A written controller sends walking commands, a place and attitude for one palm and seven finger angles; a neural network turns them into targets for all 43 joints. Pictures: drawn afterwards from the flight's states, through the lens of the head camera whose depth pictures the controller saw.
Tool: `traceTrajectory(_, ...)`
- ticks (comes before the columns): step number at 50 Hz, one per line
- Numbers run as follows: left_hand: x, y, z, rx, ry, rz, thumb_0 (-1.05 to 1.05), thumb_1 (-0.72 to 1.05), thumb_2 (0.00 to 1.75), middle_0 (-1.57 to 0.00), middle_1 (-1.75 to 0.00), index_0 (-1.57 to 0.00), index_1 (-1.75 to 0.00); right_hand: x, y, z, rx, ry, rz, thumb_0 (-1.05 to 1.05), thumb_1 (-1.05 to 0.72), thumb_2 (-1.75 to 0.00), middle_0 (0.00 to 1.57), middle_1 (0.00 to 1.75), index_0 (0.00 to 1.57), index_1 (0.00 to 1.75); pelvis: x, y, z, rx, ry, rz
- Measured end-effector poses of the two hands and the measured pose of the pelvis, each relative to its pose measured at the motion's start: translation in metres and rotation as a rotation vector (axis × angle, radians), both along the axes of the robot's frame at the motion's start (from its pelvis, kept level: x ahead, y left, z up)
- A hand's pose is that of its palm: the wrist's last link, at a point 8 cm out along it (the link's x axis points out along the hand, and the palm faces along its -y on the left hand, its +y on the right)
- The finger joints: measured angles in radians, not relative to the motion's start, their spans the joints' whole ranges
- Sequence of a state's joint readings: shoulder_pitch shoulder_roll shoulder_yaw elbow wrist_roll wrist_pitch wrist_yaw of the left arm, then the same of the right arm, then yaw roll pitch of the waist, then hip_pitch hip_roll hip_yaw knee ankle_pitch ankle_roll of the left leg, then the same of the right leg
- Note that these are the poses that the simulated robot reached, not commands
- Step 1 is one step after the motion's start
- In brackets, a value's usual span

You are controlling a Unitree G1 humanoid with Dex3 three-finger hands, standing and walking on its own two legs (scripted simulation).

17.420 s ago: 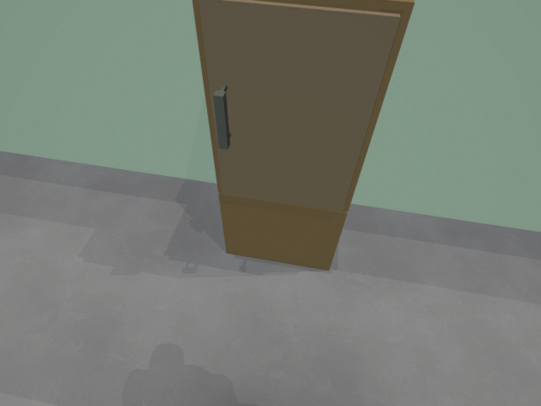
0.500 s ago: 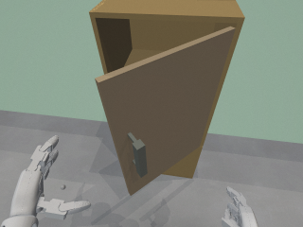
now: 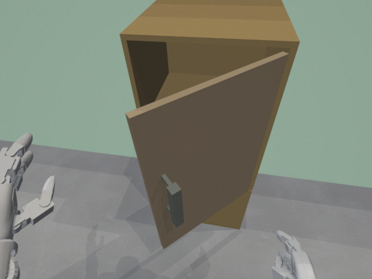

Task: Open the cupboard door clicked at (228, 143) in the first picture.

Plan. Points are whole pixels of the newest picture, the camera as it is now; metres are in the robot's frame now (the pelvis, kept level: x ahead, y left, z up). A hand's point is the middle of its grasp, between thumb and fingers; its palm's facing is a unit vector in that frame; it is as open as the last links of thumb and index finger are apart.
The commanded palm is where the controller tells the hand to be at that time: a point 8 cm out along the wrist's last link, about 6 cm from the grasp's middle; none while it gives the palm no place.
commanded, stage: draw the hand back to the body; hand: left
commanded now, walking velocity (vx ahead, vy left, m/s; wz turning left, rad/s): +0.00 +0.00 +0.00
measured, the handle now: (171, 200) +0.31 +0.09 -0.03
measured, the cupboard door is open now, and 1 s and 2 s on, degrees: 45 45 45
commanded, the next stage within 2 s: step back with the hand held close in 0.36 s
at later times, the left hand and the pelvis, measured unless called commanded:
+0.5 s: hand (50, 204) +0.18 +0.25 +0.16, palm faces +0.44 -0.79 -0.42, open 7.4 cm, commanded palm +0.13 +0.29 +0.17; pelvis -0.01 -0.01 +0.00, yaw -1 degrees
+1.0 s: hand (24, 227) +0.14 +0.27 +0.15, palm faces +0.38 -0.77 -0.51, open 7.4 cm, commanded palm +0.08 +0.31 +0.17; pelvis -0.07 +0.01 -0.01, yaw -2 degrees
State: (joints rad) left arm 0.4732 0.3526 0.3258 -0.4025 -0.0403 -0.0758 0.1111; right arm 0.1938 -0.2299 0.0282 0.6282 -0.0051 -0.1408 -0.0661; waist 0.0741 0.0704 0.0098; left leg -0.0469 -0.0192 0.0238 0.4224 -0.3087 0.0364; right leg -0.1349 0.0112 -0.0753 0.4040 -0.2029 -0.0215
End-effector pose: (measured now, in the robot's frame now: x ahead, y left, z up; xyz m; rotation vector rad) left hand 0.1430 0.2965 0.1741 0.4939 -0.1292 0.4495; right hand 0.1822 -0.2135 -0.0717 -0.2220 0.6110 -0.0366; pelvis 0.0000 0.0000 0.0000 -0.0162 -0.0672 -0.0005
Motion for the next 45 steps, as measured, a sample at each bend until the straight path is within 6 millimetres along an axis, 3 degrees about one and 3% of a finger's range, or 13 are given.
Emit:
traceTrajectory(4, -0.001, 0.001, 0.007, 0.009, -0.031, 0.009, 0.00, 0.75, 0.83, -0.21, -0.30, -0.20, -0.30, -0.003, -0.003, -0.001, 0.004, 0.010, -0.004, 0.01, -0.90, -0.90, 0.20, 0.30, 0.21, 0.30, -0.002, -0.002, 0.001, 0.002, -0.006, -0.002)
traceTrajectory(10, -0.001, -0.006, -0.004, -0.021, 0.002, -0.002, 0.01, 0.85, 0.87, -0.21, -0.30, -0.20, -0.30, -0.012, -0.009, -0.004, 0.003, 0.034, -0.019, 0.01, -0.90, -0.90, 0.20, 0.30, 0.21, 0.30, -0.005, -0.005, 0.001, 0.003, -0.011, -0.007)
traceTrajectory(31, -0.003, -0.008, 0.005, 0.049, -0.028, -0.031, 0.01, 0.89, 0.89, -0.21, -0.30, -0.21, -0.30, -0.030, -0.025, -0.002, -0.009, 0.046, -0.065, 0.01, -0.90, -0.90, 0.20, 0.30, 0.21, 0.30, -0.020, -0.012, 0.001, -0.002, 0.029, -0.011)
traceTrajectory(38, -0.006, -0.009, -0.002, 0.077, 0.026, -0.105, 0.01, 0.89, 0.89, -0.21, -0.30, -0.21, -0.30, -0.051, -0.037, 0.000, -0.049, 0.077, -0.146, 0.01, -0.90, -0.90, 0.20, 0.30, 0.21, 0.30, -0.032, -0.002, 0.000, 0.008, 0.064, -0.022)
traceTrajectory(45, -0.024, 0.003, -0.002, 0.108, 0.005, -0.117, 0.01, 0.89, 0.89, -0.22, -0.30, -0.21, -0.30, -0.078, -0.035, 0.001, -0.077, 0.095, -0.179, 0.01, -0.90, -0.90, 0.20, 0.30, 0.21, 0.30, -0.052, 0.007, -0.005, 0.015, 0.066, -0.028)
